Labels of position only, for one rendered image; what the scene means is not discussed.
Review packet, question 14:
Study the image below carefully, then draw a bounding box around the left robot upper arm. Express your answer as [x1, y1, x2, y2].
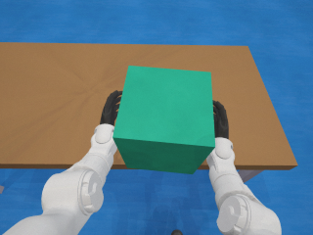
[2, 169, 104, 235]

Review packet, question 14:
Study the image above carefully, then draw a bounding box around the robot left hand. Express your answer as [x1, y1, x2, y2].
[100, 90, 123, 126]

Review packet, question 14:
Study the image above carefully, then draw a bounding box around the table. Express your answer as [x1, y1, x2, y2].
[0, 42, 298, 194]

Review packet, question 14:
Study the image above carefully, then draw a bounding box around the right robot forearm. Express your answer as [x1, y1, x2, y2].
[206, 137, 266, 211]

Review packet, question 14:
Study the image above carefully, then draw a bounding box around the right robot upper arm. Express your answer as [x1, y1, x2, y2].
[216, 195, 282, 235]

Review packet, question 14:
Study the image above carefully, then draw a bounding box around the carton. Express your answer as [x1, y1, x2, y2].
[112, 66, 216, 174]

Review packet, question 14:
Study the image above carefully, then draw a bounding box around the left robot forearm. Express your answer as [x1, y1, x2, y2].
[41, 123, 117, 210]

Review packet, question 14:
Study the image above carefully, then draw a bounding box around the robot right hand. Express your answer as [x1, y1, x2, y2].
[212, 100, 229, 140]

